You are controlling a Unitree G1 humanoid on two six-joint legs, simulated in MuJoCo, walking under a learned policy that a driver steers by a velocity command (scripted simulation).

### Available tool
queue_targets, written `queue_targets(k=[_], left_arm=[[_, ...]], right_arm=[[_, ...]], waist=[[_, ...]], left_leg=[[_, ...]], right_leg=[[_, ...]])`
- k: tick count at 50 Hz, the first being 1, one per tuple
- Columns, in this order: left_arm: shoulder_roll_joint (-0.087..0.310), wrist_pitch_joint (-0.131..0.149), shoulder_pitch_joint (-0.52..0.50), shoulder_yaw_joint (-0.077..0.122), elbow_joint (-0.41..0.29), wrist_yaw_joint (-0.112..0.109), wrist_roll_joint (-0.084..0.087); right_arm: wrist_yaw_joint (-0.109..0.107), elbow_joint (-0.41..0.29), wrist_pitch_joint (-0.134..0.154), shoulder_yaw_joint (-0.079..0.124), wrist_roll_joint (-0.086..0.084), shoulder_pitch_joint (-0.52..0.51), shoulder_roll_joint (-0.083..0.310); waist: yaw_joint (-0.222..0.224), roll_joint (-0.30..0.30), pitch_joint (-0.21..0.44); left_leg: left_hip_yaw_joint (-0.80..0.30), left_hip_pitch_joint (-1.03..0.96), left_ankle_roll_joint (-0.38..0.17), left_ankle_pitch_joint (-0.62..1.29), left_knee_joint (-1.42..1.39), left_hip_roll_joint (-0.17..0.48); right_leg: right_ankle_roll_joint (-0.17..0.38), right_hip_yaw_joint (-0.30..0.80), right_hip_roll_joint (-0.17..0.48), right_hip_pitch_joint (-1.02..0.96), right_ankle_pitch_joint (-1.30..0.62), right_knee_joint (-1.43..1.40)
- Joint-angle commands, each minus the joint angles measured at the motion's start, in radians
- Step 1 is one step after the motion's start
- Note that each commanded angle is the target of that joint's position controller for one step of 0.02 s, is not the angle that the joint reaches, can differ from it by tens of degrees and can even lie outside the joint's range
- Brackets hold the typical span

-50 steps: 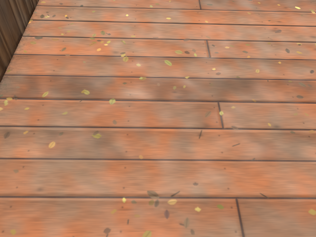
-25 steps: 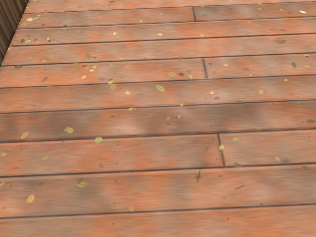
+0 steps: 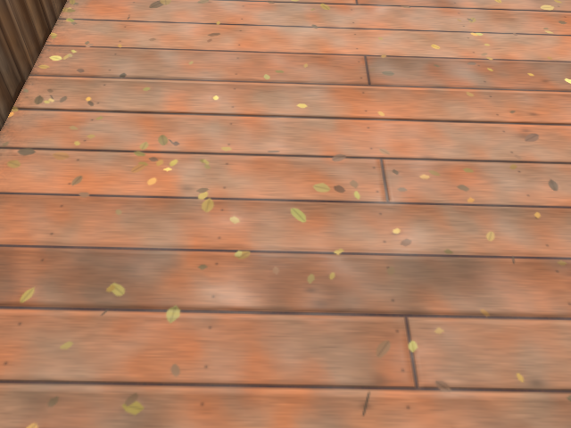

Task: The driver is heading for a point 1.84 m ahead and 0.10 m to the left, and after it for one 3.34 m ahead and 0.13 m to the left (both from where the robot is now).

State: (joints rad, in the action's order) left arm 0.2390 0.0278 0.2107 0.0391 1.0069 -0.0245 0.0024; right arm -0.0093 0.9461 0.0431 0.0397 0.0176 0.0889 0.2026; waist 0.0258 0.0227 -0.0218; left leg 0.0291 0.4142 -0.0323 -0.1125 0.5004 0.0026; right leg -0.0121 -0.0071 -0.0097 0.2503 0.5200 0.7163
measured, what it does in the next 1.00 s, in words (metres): steps on the spot: right foot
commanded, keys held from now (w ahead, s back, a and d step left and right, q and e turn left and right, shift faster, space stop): no key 1.00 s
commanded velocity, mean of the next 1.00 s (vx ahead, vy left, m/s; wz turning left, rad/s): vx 0.02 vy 0.00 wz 0.00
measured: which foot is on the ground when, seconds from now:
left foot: down 0.00-1.00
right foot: up 0.00-0.10, down 0.12-1.00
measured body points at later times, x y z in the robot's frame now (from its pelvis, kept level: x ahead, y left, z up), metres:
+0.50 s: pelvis +0.05 -0.02 +0.00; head +0.06 -0.02 +0.45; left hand +0.05 +0.22 -0.15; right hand +0.13 -0.27 -0.14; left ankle +0.09 +0.10 -0.73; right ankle +0.00 -0.14 -0.73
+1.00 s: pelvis +0.05 -0.02 +0.01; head +0.06 -0.03 +0.45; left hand +0.03 +0.21 -0.15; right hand +0.11 -0.27 -0.15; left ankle +0.09 +0.10 -0.73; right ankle +0.00 -0.14 -0.73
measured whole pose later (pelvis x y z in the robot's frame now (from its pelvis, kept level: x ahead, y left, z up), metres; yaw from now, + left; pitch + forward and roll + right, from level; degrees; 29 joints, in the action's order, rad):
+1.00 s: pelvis +0.05 -0.02 +0.01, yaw +1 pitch -1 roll +0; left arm 0.17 0.02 0.30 0.02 1.11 -0.04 -0.01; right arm -0.04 1.13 -0.02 0.05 0.00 0.14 0.20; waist 0.00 -0.01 -0.04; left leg 0.00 0.29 0.01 -0.19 0.50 0.02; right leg 0.01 -0.04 0.00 0.12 0.34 0.48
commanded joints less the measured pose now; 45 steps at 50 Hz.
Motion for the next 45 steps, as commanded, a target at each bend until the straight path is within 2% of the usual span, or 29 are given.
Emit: queue_targets(k=[1, 3, 4, 5, 6, 7, 8, 9, 12, 17, 28, 45], left_arm=[[0.080, -0.045, 0.082, 0.020, -0.006, -0.019, -0.002], [0.042, -0.052, 0.124, 0.014, 0.026, -0.020, -0.008], [0.034, -0.050, 0.133, 0.013, 0.041, -0.016, -0.015], [0.048, -0.051, 0.124, 0.015, 0.041, -0.011, -0.027], [0.073, -0.053, 0.105, 0.016, 0.030, -0.011, -0.029], [0.114, -0.049, 0.091, 0.024, 0.036, -0.012, -0.017], [0.091, -0.038, 0.068, 0.019, 0.036, -0.012, -0.011], [0.073, -0.026, 0.051, 0.014, 0.038, -0.013, -0.014], [0.069, 0.001, 0.052, 0.015, 0.044, -0.011, -0.013], [0.060, 0.000, 0.095, 0.010, 0.064, -0.010, -0.008], [0.045, -0.007, 0.120, 0.002, 0.076, -0.011, -0.007], [0.025, -0.008, 0.150, -0.005, 0.087, -0.013, -0.008]], right_arm=[[-0.010, -0.039, -0.005, 0.024, 0.002, -0.015, 0.151], [-0.016, -0.048, -0.017, 0.022, -0.004, -0.094, 0.138], [-0.017, -0.037, -0.023, 0.022, -0.012, -0.082, 0.131], [-0.017, -0.020, -0.024, 0.020, -0.020, -0.048, 0.121], [-0.016, -0.008, -0.026, 0.021, -0.018, -0.022, 0.122], [-0.019, -0.010, -0.029, 0.024, -0.017, -0.006, 0.119], [-0.024, -0.005, -0.028, 0.022, -0.012, -0.013, 0.112], [-0.026, 0.001, -0.025, 0.022, -0.012, -0.003, 0.104], [-0.026, 0.027, -0.021, 0.023, -0.014, 0.022, 0.101], [-0.018, 0.051, -0.028, 0.024, -0.019, 0.022, 0.098], [-0.026, 0.100, -0.047, 0.024, -0.021, 0.032, 0.107], [-0.034, 0.147, -0.054, 0.021, -0.020, 0.043, 0.100]], waist=[[0.010, -0.166, 0.145], [0.054, -0.160, 0.115], [0.055, -0.152, 0.107], [0.042, -0.125, 0.087], [0.017, -0.096, 0.050], [-0.019, -0.013, 0.000], [-0.019, 0.013, -0.022], [-0.030, 0.030, -0.020], [-0.030, 0.020, 0.014], [-0.019, 0.000, 0.034], [-0.020, -0.019, 0.018], [-0.026, -0.015, -0.018]], left_leg=[[-0.342, -0.183, -0.182, 0.039, -0.208, 0.278], [-0.239, -0.049, -0.122, -0.114, -0.229, 0.201], [-0.194, -0.021, -0.092, -0.204, -0.228, 0.163], [-0.161, -0.012, -0.054, -0.310, -0.224, 0.133], [-0.143, -0.008, -0.025, -0.380, -0.213, 0.109], [-0.088, -0.070, -0.002, -0.350, -0.195, 0.059], [-0.072, -0.153, 0.006, -0.268, -0.146, 0.047], [-0.068, -0.197, -0.001, -0.189, -0.113, 0.045], [-0.057, -0.235, -0.025, 0.009, -0.059, 0.044], [-0.050, -0.254, -0.027, 0.127, -0.030, 0.043], [-0.051, -0.267, -0.015, 0.157, -0.021, 0.042], [-0.054, -0.261, -0.002, 0.081, -0.046, 0.040]], right_leg=[[-0.019, 0.052, 0.063, 0.087, -0.008, 0.058], [-0.006, 0.014, 0.050, -0.056, -0.189, -0.114], [0.004, -0.009, 0.031, -0.108, -0.279, -0.183], [0.018, -0.005, 0.040, -0.116, -0.314, -0.232], [0.040, 0.023, 0.075, -0.085, -0.264, -0.285], [0.063, 0.032, 0.076, 0.048, -0.093, -0.303], [0.062, 0.042, 0.075, 0.130, -0.036, -0.340], [0.050, 0.046, 0.080, 0.147, -0.061, -0.360], [0.028, 0.037, 0.075, 0.092, -0.203, -0.346], [0.033, 0.025, 0.066, 0.042, -0.311, -0.319], [0.034, 0.014, 0.060, 0.014, -0.380, -0.318], [0.034, 0.006, 0.051, 0.024, -0.299, -0.356]])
